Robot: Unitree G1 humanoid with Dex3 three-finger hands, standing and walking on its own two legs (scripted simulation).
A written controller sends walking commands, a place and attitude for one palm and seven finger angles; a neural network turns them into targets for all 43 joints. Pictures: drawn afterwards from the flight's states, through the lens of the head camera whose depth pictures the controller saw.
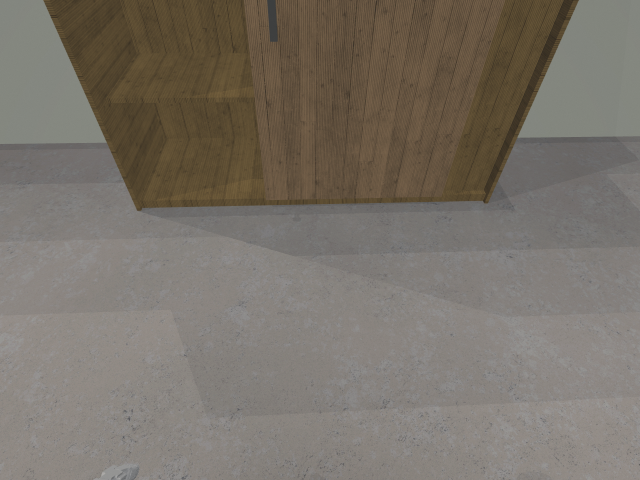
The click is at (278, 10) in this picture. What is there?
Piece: wardrobe's sliding door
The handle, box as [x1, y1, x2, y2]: [267, 0, 277, 41]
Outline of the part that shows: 267,0 270,41 277,41 275,2 274,0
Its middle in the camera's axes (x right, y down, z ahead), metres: -0.15 -0.73 +1.16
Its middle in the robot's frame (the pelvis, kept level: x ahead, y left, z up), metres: +1.36 +0.24 +0.13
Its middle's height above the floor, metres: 0.90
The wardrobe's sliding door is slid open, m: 0.58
